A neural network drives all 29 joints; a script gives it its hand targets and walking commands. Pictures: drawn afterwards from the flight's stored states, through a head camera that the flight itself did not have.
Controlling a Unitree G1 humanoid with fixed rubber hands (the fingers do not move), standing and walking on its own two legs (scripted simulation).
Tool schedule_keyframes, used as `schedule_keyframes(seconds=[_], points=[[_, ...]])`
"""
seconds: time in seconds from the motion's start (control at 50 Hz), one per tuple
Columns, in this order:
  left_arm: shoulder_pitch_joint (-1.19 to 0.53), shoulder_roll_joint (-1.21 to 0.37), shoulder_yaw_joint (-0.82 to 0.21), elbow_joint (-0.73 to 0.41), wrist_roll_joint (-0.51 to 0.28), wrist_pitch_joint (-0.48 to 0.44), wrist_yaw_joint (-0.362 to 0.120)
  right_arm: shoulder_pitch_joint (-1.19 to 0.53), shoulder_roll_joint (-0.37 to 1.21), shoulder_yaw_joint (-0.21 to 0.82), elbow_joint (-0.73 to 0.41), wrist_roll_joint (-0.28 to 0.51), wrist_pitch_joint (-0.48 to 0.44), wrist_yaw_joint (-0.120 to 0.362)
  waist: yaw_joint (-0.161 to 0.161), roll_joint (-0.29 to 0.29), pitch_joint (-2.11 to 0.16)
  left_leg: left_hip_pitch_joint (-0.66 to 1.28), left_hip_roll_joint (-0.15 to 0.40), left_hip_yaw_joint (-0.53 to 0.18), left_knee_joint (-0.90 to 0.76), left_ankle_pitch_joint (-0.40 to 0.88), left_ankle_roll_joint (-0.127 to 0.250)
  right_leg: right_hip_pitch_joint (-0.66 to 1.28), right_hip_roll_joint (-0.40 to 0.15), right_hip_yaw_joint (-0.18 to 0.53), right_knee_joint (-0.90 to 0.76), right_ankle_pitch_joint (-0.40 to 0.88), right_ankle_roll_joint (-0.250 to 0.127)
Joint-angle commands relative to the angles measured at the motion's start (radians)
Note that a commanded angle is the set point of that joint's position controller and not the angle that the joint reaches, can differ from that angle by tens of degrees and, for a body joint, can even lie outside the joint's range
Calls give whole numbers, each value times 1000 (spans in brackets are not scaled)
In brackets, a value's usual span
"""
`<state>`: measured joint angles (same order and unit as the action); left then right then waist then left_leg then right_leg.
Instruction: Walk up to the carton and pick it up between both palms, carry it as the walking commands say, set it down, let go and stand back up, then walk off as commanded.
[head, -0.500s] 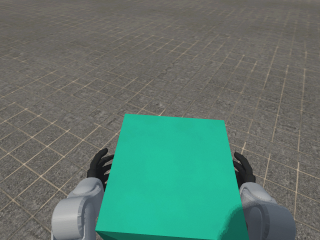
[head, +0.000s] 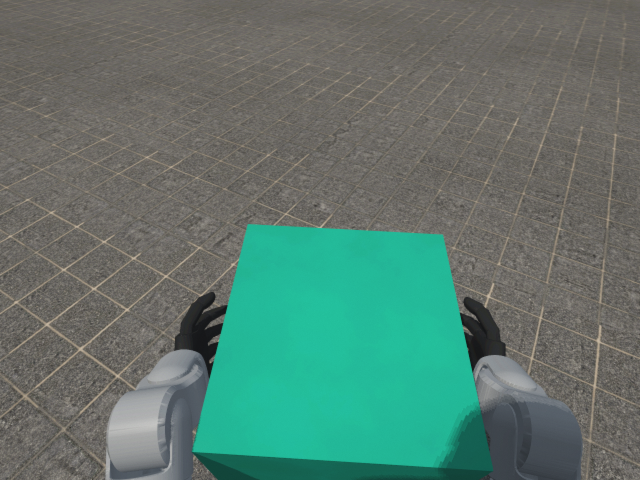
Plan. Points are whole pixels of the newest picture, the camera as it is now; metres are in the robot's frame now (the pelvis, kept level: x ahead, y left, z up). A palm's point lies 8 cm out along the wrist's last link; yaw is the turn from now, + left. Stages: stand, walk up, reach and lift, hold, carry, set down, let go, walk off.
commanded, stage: carry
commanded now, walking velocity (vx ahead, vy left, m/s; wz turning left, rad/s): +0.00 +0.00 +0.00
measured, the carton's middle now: (335, 378) +0.25 +0.00 +0.02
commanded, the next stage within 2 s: none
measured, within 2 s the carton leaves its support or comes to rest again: neither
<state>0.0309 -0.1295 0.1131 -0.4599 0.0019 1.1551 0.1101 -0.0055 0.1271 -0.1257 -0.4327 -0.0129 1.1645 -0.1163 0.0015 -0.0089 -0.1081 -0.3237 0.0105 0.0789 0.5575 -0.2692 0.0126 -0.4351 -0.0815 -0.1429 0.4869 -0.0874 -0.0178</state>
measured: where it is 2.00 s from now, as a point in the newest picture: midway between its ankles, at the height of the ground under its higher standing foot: outside the picture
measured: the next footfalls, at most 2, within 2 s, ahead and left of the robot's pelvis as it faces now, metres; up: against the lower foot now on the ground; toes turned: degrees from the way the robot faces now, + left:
left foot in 1.18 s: +0.21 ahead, +0.15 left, +0.00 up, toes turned +2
right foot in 1.50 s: +0.22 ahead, -0.06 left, +0.00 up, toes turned -29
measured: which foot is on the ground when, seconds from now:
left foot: down 0.00-1.00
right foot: down 0.00-1.00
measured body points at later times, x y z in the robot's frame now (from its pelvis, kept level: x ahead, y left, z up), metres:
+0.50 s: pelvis +0.04 +0.01 +0.00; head +0.03 +0.02 +0.45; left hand +0.30 +0.17 +0.06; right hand +0.30 -0.15 +0.06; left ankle +0.01 +0.11 -0.73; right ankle +0.10 -0.11 -0.73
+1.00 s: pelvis +0.14 +0.04 -0.01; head +0.14 +0.04 +0.44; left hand +0.38 +0.19 +0.07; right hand +0.38 -0.13 +0.06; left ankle +0.02 +0.11 -0.72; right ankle +0.11 -0.10 -0.73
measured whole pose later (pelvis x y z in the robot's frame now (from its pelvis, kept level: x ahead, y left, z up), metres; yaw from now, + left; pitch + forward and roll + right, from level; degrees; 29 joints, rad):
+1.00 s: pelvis +0.14 +0.04 -0.01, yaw -3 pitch +4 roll -2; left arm 0.07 -0.13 0.11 -0.54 -0.03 1.17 0.12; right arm 0.05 0.13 -0.10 -0.51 0.00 1.17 -0.11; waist 0.01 0.04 -0.10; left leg -0.17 0.04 0.17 0.65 -0.48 0.03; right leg -0.33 -0.09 -0.15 0.62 -0.34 0.03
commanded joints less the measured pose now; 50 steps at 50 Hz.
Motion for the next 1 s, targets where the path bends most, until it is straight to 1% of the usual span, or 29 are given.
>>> schedule_keyframes(seconds=[0.0, 0.06, 0.14, 0.18, 0.26, 0.36, 0.54, 0.56, 0.58, 0.6, 0.62, 0.64, 0.68, 0.74, 0.76, 0.78, 0.8, 0.82, 0.84, 0.86, 0.88, 0.9, 0.92, 0.94, 0.96, 0.98], points=[[-437, -713, -672, -85, -203, -24, -146, -418, 736, 696, -101, 225, -26, 140, 0, -11, -145, -46, 80, -87, -140, -95, 25, 151, -87, 129, -123, -279, 5], [-443, -715, -663, -63, -197, -39, -148, -423, 737, 688, -81, 219, -42, 143, -1, -14, -154, -29, 84, -84, -135, -51, 22, 165, -91, 128, -115, -220, 3], [-442, -728, -662, -52, -196, -59, -150, -421, 745, 687, -73, 220, -61, 147, -2, -7, -177, -6, 93, -82, -133, 8, 18, 196, -95, 115, -85, -97, 2], [-439, -719, -650, -29, -187, -69, -150, -416, 734, 675, -51, 212, -72, 149, -2, -3, -185, 3, 98, -82, -133, 35, 16, 209, -94, 107, -65, -36, 2], [-443, -720, -642, -11, -179, -92, -152, -420, 729, 666, -37, 208, -95, 153, -2, 3, -191, 16, 107, -80, -130, 92, 13, 222, -90, 93, -37, 37, 0], [-449, -713, -627, 22, -166, -123, -154, -423, 716, 645, -5, 194, -126, 157, 0, 13, -198, 29, 114, -74, -121, 160, 12, 233, -84, 82, -13, 71, 0], [-449, -707, -621, 35, -160, -160, -154, -415, 704, 635, 5, 182, -161, 159, 1, 18, -208, 42, 120, -64, -110, 226, 14, 247, -78, 72, 11, 95, 0], [-452, -755, -669, -53, -197, -151, -153, -433, 756, 694, -85, 222, -153, 157, 4, 23, -207, 29, 115, -61, -120, 122, 18, 247, -81, 70, 0, 12, 1], [-447, -806, -729, -166, -241, -125, -149, -444, 815, 764, -201, 269, -129, 151, 6, 30, -199, 19, 99, -60, -117, -33, 38, 231, -76, 65, 8, -130, -8], [-416, -772, -713, -151, -226, -100, -141, -415, 784, 749, -183, 256, -105, 143, 9, 28, -189, 4, 86, -56, -119, -177, 58, 217, -78, 74, -10, -289, -15], [-395, -741, -703, -154, -217, -77, -135, -388, 759, 744, -175, 247, -82, 136, 8, 17, -163, -25, 83, -62, -126, -275, 71, 203, -89, 94, -31, -396, -21], [-387, -715, -698, -165, -213, -58, -130, -371, 736, 742, -178, 240, -63, 131, 7, 2, -132, -59, 87, -68, -130, -323, 73, 198, -101, 117, -51, -452, -29], [-377, -685, -691, -173, -213, -26, -124, -356, 702, 735, -187, 230, -32, 123, 7, -30, -92, -98, 87, -58, -117, -313, 64, 213, -130, 157, -92, -476, -44], [-367, -679, -690, -163, -216, 1, -115, -352, 680, 724, -194, 229, -7, 119, 1, -62, -84, -86, 76, -40, -87, -241, 50, 231, -182, 221, -136, -457, -62], [-366, -684, -691, -162, -217, 5, -113, -349, 683, 721, -193, 231, -3, 120, -3, -63, -85, -65, 74, -37, -96, -215, 49, 228, -186, 219, -128, -430, -62], [-370, -690, -694, -165, -217, 8, -111, -345, 688, 718, -191, 234, -1, 120, -8, -49, -85, -30, 76, -41, -118, -188, 49, 214, -181, 199, -104, -395, -56], [-376, -696, -698, -172, -218, 10, -110, -339, 693, 715, -189, 236, 0, 119, -15, -12, -85, 24, 89, -59, -144, -164, 52, 181, -165, 157, -50, -355, -40], [-385, -697, -697, -180, -221, 10, -108, -325, 696, 709, -182, 236, -1, 116, -24, 51, -91, 126, 114, -76, -156, 21, 49, 132, -110, 76, 58, -166, -13], [-378, -694, -702, -188, -227, 12, -107, -321, 697, 704, -186, 237, -3, 110, -19, 105, -95, 206, 135, -76, -135, 284, 47, 85, -62, -1, 144, -47, 14], [-377, -690, -704, -188, -234, 15, -107, -310, 692, 695, -186, 232, -4, 105, -18, 116, -103, 273, 152, -68, -81, 590, 53, 33, -27, -39, 209, -39, 24], [-363, -670, -682, -147, -223, 14, -109, -294, 667, 669, -152, 213, -5, 101, -17, 130, -107, 324, 177, -70, -35, 868, 60, -11, 4, -59, 240, -87, 25], [-352, -670, -669, -113, -214, 9, -114, -296, 660, 655, -135, 200, -11, 101, -11, 146, -94, 358, 198, -72, -15, 1070, 63, -44, 31, -66, 220, -210, 22], [-357, -730, -717, -183, -249, 10, -119, -318, 712, 701, -219, 230, -11, 103, -3, 159, -85, 365, 213, -58, 10, 1221, 61, -40, 55, -72, 180, -295, 17], [-354, -746, -724, -189, -257, 11, -122, -320, 720, 706, -233, 232, -9, 105, 2, 159, -101, 354, 221, -30, 51, 1302, 48, 11, 66, -79, 129, -264, 12], [-353, -752, -729, -197, -262, 10, -124, -310, 725, 707, -240, 232, -8, 108, 1, 135, -137, 321, 224, 11, 114, 1303, 21, 95, 51, -79, 75, -71, 8], [-345, -758, -725, -204, -262, 7, -124, -312, 731, 716, -263, 243, -10, 112, 1, 71, -171, 259, 213, 53, 211, 1261, -14, 205, 29, -60, 63, 172, 1]])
